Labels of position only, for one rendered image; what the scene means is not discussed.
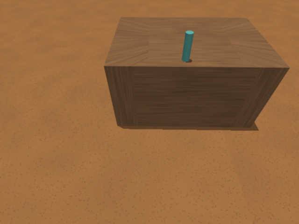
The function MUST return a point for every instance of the can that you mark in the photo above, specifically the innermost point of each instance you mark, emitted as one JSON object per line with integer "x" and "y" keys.
{"x": 187, "y": 45}

